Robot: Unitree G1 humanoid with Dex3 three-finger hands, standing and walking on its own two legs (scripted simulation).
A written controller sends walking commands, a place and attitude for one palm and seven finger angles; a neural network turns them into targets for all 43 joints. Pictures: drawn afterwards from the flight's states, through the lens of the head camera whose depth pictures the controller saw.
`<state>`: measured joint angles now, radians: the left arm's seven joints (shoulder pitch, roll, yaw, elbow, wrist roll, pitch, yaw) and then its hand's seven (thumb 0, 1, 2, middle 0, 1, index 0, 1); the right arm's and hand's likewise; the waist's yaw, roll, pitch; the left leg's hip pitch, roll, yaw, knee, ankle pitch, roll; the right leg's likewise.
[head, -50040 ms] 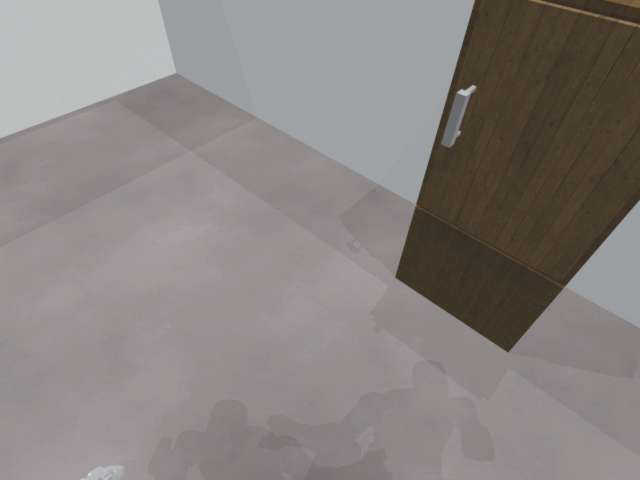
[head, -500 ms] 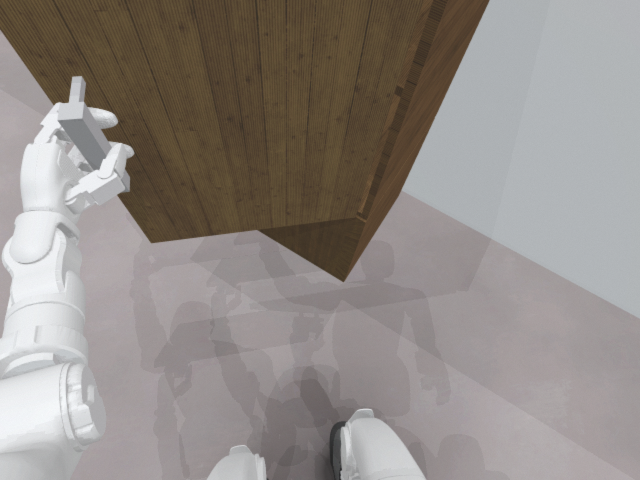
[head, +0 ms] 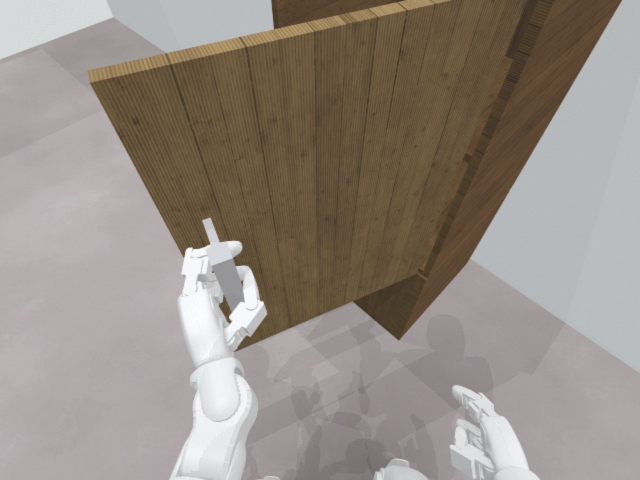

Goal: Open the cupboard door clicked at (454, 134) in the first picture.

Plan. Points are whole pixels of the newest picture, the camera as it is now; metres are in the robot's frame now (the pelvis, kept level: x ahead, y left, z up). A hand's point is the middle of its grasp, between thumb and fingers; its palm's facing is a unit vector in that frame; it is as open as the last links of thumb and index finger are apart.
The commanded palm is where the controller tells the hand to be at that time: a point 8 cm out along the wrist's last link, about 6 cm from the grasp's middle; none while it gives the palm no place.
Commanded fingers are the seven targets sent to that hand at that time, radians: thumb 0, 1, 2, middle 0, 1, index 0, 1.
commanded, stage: pull the door open along its arc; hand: left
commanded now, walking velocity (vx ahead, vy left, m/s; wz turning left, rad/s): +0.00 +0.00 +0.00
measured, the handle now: (225, 269) +0.36 +0.15 +0.05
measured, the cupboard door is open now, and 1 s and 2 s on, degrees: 69 79 78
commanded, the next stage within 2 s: open thumb and fingers to let go in 0.14 s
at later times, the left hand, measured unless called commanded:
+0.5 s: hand (287, 341) +0.27 +0.06 +0.05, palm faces +0.42 -0.91 -0.03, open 7.5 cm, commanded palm +0.22 +0.11 +0.04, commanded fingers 0.00 -0.08 0.48 -0.33 -1.25 -0.33 -1.25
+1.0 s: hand (278, 349) +0.26 +0.07 +0.05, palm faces +0.37 -0.93 +0.01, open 14.9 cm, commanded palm +0.21 +0.12 +0.04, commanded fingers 0.00 -0.50 0.30 -0.16 -0.35 -0.16 -0.35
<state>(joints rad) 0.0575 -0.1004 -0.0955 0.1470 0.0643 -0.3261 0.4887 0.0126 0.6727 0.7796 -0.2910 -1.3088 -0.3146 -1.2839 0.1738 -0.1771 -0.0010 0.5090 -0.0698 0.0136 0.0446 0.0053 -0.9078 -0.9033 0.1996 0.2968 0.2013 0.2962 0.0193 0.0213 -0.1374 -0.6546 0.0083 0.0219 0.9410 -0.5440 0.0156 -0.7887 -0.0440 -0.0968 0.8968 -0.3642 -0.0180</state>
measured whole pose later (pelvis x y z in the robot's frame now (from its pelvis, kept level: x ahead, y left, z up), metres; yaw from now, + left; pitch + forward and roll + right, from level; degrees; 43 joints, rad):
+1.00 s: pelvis -0.04 -0.03 -0.01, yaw +2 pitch +11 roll +1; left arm 0.08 -0.07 -0.16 0.18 0.06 -0.35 0.50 -0.01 -0.48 0.31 -0.26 -0.83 -0.26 -0.82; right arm 0.19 -0.20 0.00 0.57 -0.08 -0.08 -0.02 0.01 -0.91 -0.90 0.20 0.30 0.20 0.30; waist 0.01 0.02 -0.11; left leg -0.67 0.00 0.00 0.97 -0.50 -0.01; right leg -0.80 -0.06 -0.11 0.94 -0.34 -0.05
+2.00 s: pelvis -0.02 +0.00 -0.03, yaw +1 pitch +14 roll -1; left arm 0.50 0.14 -0.11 -0.27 -0.08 -0.30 -0.07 -0.01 -0.50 0.30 -0.15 -0.30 -0.14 -0.30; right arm 0.26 -0.22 0.03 0.40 -0.01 -0.13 -0.02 0.01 -0.90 -0.90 0.20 0.30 0.20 0.30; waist 0.02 0.03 -0.12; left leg -0.75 -0.01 0.01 1.12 -0.61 0.03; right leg -0.87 -0.07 -0.10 1.06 -0.42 -0.01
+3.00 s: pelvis -0.02 +0.00 +0.00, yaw +1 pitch +6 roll -2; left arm 0.59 0.28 0.17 -0.37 -0.23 -0.17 -0.20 -0.01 -0.46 0.32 -0.16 -0.30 -0.15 -0.30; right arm 0.28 -0.24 0.04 0.47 0.04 -0.20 -0.08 0.01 -0.90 -0.90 0.20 0.30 0.20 0.30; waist 0.03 0.05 -0.10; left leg -0.51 0.01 -0.01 0.95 -0.54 0.02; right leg -0.62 -0.04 -0.12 0.87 -0.35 -0.02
